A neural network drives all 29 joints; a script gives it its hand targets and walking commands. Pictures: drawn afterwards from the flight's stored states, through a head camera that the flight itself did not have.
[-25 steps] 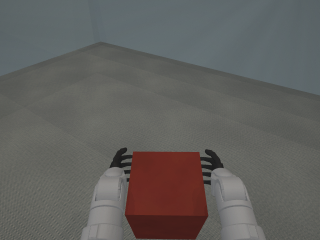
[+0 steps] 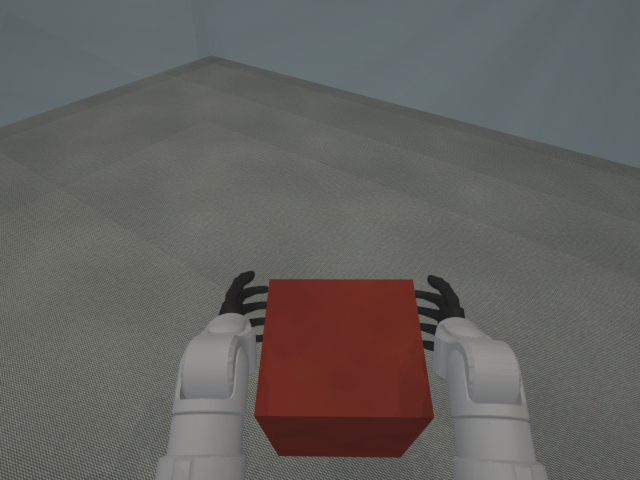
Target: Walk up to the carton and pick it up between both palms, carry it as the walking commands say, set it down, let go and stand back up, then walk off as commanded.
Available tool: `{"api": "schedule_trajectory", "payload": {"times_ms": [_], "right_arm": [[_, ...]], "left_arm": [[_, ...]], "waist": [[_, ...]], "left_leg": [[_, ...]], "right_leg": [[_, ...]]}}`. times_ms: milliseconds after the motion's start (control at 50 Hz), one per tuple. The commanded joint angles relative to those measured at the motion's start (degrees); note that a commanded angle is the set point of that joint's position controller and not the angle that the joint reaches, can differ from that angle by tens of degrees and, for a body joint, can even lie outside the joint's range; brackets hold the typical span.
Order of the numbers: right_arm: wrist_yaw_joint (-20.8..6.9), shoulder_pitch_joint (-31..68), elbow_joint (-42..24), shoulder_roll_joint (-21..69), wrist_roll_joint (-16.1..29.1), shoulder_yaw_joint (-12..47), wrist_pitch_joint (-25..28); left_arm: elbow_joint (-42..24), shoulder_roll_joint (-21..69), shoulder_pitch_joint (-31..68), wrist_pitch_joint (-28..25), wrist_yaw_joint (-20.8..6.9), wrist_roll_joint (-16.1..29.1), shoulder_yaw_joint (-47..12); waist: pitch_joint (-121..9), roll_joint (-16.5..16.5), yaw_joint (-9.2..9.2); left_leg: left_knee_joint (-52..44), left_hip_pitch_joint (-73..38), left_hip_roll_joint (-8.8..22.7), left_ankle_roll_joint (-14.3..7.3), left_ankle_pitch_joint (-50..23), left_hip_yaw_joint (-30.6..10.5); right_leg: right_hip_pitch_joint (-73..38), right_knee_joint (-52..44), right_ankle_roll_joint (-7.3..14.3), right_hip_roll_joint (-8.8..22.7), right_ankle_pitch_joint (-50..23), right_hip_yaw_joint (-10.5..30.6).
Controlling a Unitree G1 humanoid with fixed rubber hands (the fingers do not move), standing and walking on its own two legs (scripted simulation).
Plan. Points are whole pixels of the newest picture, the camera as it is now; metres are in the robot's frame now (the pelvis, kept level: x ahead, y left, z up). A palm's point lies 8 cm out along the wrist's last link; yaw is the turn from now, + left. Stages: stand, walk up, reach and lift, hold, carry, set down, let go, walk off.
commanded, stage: carry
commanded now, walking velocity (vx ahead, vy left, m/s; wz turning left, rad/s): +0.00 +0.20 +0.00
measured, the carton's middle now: (340, 375) +0.29 -0.02 +0.00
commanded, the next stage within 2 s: none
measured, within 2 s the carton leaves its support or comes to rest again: neither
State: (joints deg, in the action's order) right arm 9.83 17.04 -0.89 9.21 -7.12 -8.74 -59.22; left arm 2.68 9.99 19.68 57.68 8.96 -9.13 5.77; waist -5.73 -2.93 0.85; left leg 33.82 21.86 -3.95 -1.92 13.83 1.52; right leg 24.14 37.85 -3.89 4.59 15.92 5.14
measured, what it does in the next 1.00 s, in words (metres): steps to the left: right foot, then left foot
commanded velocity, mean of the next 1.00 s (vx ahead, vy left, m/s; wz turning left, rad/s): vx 0.00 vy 0.20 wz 0.00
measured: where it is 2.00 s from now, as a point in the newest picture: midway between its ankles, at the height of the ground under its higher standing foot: outside the picture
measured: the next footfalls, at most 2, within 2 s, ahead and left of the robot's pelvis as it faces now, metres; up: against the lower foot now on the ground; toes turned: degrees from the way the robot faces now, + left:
right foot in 0.62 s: -0.02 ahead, -0.02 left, +0.00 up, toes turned -12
left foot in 0.96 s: +0.01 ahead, +0.31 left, +0.00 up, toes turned +7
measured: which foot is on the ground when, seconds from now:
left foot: down 0.00-0.62, up 0.64-0.94, down 0.96-1.00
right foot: down 0.00-0.34, up 0.36-0.60, down 0.62-0.96, up 0.98-1.00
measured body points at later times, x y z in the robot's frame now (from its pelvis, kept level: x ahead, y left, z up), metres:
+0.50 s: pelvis -0.04 +0.07 +0.00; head -0.05 +0.08 +0.45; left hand +0.26 +0.19 +0.08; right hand +0.25 -0.07 +0.08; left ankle +0.04 +0.11 -0.72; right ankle -0.03 -0.06 -0.68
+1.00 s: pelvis -0.07 +0.18 +0.00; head -0.06 +0.18 +0.45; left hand +0.24 +0.29 +0.09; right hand +0.22 +0.03 +0.08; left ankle -0.03 +0.31 -0.73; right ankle -0.06 +0.00 -0.72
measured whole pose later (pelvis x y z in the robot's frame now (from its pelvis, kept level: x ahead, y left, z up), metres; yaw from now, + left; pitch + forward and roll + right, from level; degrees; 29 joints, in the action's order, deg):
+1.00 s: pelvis -0.07 +0.18 +0.00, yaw -1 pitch +4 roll +3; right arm 12.6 18.0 -10.6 9.6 -5.5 -6.1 -70.1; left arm -9.3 10.2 20.2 69.8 9.9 -10.0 4.9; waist -3.5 -3.8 2.0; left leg 28.9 21.5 1.6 0.9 9.4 8.3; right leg 24.2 37.7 -5.4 13.3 18.3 -3.8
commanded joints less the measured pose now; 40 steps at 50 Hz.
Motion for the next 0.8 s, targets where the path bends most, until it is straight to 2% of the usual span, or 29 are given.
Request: {"api": "schedule_trajectory", "payload": {"times_ms": [0, 20, 60, 80, 140, 160, 200, 220, 240, 260, 280, 300, 340, 360, 380, 420, 440, 480, 520, 560, 580, 600, 620, 640, 660, 680, 700, 760, 780], "right_arm": [[-16.7, 32.5, -7.1, 54.5, 22.3, 40.8, -3.2], [-16.8, 31.1, -9.9, 55.3, 23.8, 41.2, -4.3], [-16.0, 31.9, -13.0, 56.1, 23.1, 41.2, -5.9], [-15.8, 33.2, -15.7, 55.3, 23.3, 41.0, -6.5], [-15.8, 31.0, -14.4, 55.8, 23.4, 40.3, -8.8], [-15.8, 30.6, -13.9, 56.5, 23.2, 40.8, -9.3], [-16.0, 33.6, -16.1, 57.1, 23.7, 40.6, -9.6], [-16.0, 31.1, -15.7, 55.3, 23.6, 39.3, -10.2], [-16.4, 32.7, -15.7, 57.3, 25.2, 41.1, -10.5], [-16.4, 36.6, -17.0, 57.3, 26.8, 41.1, -10.1], [-17.1, 36.1, -16.9, 58.4, 27.2, 41.7, -10.4], [-17.6, 36.6, -16.8, 58.4, 27.7, 41.6, -10.7], [-17.8, 28.8, -9.6, 57.7, 26.6, 40.6, -11.3], [-17.6, 29.7, -10.6, 57.9, 26.2, 40.9, -11.4], [-17.3, 30.2, -11.1, 57.7, 26.0, 40.4, -11.1], [-16.8, 33.1, -16.4, 58.3, 25.6, 41.0, -10.3], [-16.7, 33.0, -15.0, 58.9, 25.8, 40.0, -10.2], [-16.5, 32.2, -16.4, 59.9, 26.3, 40.1, -10.0], [-16.2, 30.6, -16.6, 58.3, 26.0, 39.9, -9.9], [-16.5, 32.5, -15.4, 58.9, 27.0, 41.2, -10.5], [-16.5, 30.0, -14.5, 58.3, 26.2, 40.7, -10.4], [-16.0, 30.7, -14.5, 57.6, 25.3, 39.5, -10.4], [-16.6, 30.5, -14.5, 58.1, 25.2, 41.1, -10.5], [-16.5, 32.2, -14.4, 59.8, 26.2, 41.4, -10.5], [-16.5, 31.3, -13.9, 60.4, 26.2, 41.4, -10.5], [-16.4, 33.6, -14.5, 60.3, 27.2, 41.8, -10.3], [-16.5, 33.9, -14.4, 61.1, 27.4, 43.1, -10.5], [-16.3, 33.5, -15.1, 59.3, 27.4, 43.2, -11.3], [-16.4, 29.7, -14.1, 58.0, 27.1, 42.4, -11.2]], "left_arm": [[-5.7, 55.3, 24.4, 4.0, -15.7, 22.5, -36.1], [-9.9, 58.0, 27.1, 5.0, -15.9, 24.8, -38.2], [-10.6, 58.0, 26.7, 6.9, -15.6, 26.2, -38.7], [-11.5, 58.8, 26.9, 7.7, -15.9, 27.2, -39.5], [-13.3, 60.1, 27.5, 9.8, -15.2, 28.4, -40.1], [-11.9, 59.7, 26.0, 10.5, -15.4, 27.4, -39.0], [-12.6, 60.4, 26.4, 11.1, -15.7, 27.7, -39.5], [-11.4, 60.5, 23.6, 11.8, -15.9, 27.6, -38.8], [-13.5, 59.9, 24.1, 11.5, -15.7, 27.5, -39.6], [-11.8, 59.8, 25.7, 11.8, -15.3, 27.2, -38.7], [-14.7, 60.0, 26.1, 11.4, -14.6, 26.8, -39.8], [-13.6, 59.3, 26.0, 11.8, -14.7, 26.3, -38.6], [-14.0, 57.2, 26.1, 12.5, -14.7, 25.5, -38.3], [-13.0, 58.3, 27.0, 12.6, -14.6, 26.1, -38.7], [-13.0, 59.0, 27.8, 12.8, -15.2, 26.8, -38.3], [-12.3, 61.6, 27.0, 12.7, -15.8, 28.6, -38.7], [-11.9, 60.3, 24.3, 12.9, -15.7, 27.5, -37.9], [-16.4, 61.0, 27.8, 12.6, -15.0, 28.4, -39.2], [-16.1, 60.4, 24.7, 12.8, -14.7, 28.3, -39.8], [-12.5, 59.1, 21.2, 13.1, -14.8, 26.2, -37.8], [-13.5, 58.7, 21.4, 12.8, -15.0, 26.8, -38.5], [-12.9, 59.7, 23.7, 12.5, -15.3, 27.8, -38.9], [-11.7, 57.9, 19.7, 11.8, -15.2, 23.9, -37.7], [-12.9, 59.5, 19.6, 11.5, -15.3, 24.5, -37.1], [-17.4, 60.5, 25.4, 11.4, -15.8, 26.7, -38.2], [-14.2, 59.9, 23.4, 11.9, -16.1, 26.4, -37.8], [-17.0, 59.0, 26.8, 11.9, -15.7, 27.1, -38.5], [-13.1, 58.6, 23.4, 12.6, -15.7, 25.8, -36.1], [-14.6, 57.2, 21.2, 12.4, -15.7, 25.7, -36.6]], "waist": [[-19.7, 6.8, -1.67], [-21.1, 10.5, -1.4], [-20.1, 11.3, -1.12], [-19.5, 9.0, -1.31], [-20.1, 9.2, -1.12], [-18.7, 5.4, -0.92], [-19.4, -1.5, -1.89], [-18.4, -12.2, -1.91], [-16.4, -14.3, -1.08], [-17.6, -8.0, -0.71], [-18.5, -5.3, -0.79], [-17.0, -1.6, -0.88], [-14.3, 19.3, -0.04], [-13.9, 14.0, -0.22], [-14.2, 6.4, -0.2], [-18.3, 4.0, -0.03], [-19.7, 4.6, -0.17], [-20.1, 10.0, -0.69], [-20.8, 9.4, -1.02], [-19.5, 11.4, -0.94], [-21.3, 7.6, -1.88], [-22.6, 1.8, -1.87], [-19.0, -14.6, -1.55], [-12.8, -13.3, -1.22], [-13.7, -6.8, -0.5], [-13.8, -2.3, -0.21], [-14.4, -1.0, -0.38], [-14.8, -9.5, -1.15], [-15.9, -10.5, -1.37]], "left_leg": [[-5.0, -12.4, 17.4, -5.1, -30.9, -13.5], [-6.9, -13.9, 17.7, -6.1, -31.0, -15.0], [-6.5, -12.7, 15.3, -6.5, -25.7, -12.0], [-6.3, -10.6, 14.9, -6.2, -22.7, -10.3], [-6.5, -2.5, 12.2, -2.8, -6.6, -6.3], [-6.7, 2.1, 10.8, -2.3, -2.2, -5.0], [0.4, 7.8, 8.8, 0.5, 3.0, -3.7], [11.7, 9.7, 6.0, 1.3, 9.3, -0.5], [10.8, 8.8, 8.3, 1.9, 12.7, -1.6], [5.6, 4.7, 7.4, 1.8, 9.0, -0.3], [0.6, -3.7, 6.7, 1.2, 5.2, 0.1], [-4.2, -8.4, 6.9, 0.3, 3.9, -1.3], [-21.7, -6.4, 21.8, -1.3, 5.8, -19.3], [-19.8, -8.2, 20.7, -1.5, 1.2, -16.4], [-18.6, -7.8, 20.1, -4.2, 0.0, -14.4], [-17.4, -13.3, 19.6, -5.4, -2.3, -13.2], [-16.8, -14.6, 18.7, -7.0, -1.6, -11.5], [-19.4, -13.4, 16.6, -3.6, 0.3, -10.3], [-17.8, -14.4, 15.9, -4.1, -6.7, -7.3], [-17.7, -12.4, 13.4, -0.2, -8.0, -3.8], [-16.5, -8.5, 12.4, 2.6, -4.6, -1.0], [-10.7, -2.9, 11.4, 4.4, -4.8, -0.5], [5.2, 12.4, 8.3, 7.2, 9.2, -0.2], [14.4, 15.8, 9.0, 5.1, 10.7, -1.1], [18.6, 14.3, 8.0, 3.7, 8.7, -3.4], [19.4, 14.2, 6.9, 3.7, 6.8, -2.0], [16.2, 15.3, 6.7, 4.2, 6.2, -0.9], [12.0, 11.2, 3.9, 5.1, 7.3, 4.2], [10.2, 12.5, 4.2, 5.2, 7.5, 4.4]], "right_leg": [[1.3, 4.4, 1.5, -0.7, 2.9, -6.6], [2.9, 5.8, 1.6, -2.0, 9.8, -8.0], [2.6, 3.5, 2.2, -3.3, 10.7, -10.4], [0.5, 2.3, 2.6, -3.4, 7.9, -12.0], [-6.3, -2.9, 3.0, -1.6, 1.8, -10.0], [-9.7, -3.9, 3.1, -1.4, -0.9, -10.2], [-13.8, -11.4, 6.2, 8.9, 0.8, 3.6], [-11.8, -16.1, 9.9, 18.1, -2.5, 13.8], [-9.8, -14.8, 11.5, 21.5, -9.2, 14.5], [-8.7, -11.3, 9.5, 18.0, -14.1, 9.9], [-2.4, -9.6, 6.6, 14.7, -12.8, 6.3], [3.5, -7.2, 4.5, 9.6, -4.5, 0.1], [10.3, 13.1, 0.3, -2.9, 16.3, -13.4], [9.8, 19.1, 1.5, -0.6, 17.1, -9.2], [9.1, 22.0, 2.0, -0.1, 15.7, -9.4], [11.3, 21.1, 2.0, 0.2, 12.8, -10.1], [9.4, 19.0, 1.9, 0.2, 12.8, -10.1], [5.9, 14.0, 2.3, -1.2, 13.1, -11.7], [1.0, 4.3, 3.4, -2.3, 13.3, -12.6], [-7.2, -8.8, 2.9, -2.1, 6.3, -15.0], [-17.7, -20.3, 3.3, 1.0, -0.5, -14.1], [-26.3, -22.5, 4.1, 8.3, -1.7, -5.1], [-25.3, -21.2, 12.8, 25.8, 0.7, 16.9], [-18.3, -22.9, 16.0, 29.2, -12.4, 16.0], [-17.5, -21.4, 14.5, 25.2, -19.0, 10.4], [-17.6, -19.5, 11.8, 21.2, -21.9, 3.9], [-20.5, -17.3, 10.3, 19.7, -28.1, 1.1], [-20.5, -12.6, 8.2, 15.1, -41.3, -4.9], [-23.2, -12.3, 8.4, 16.1, -43.9, -3.5]]}}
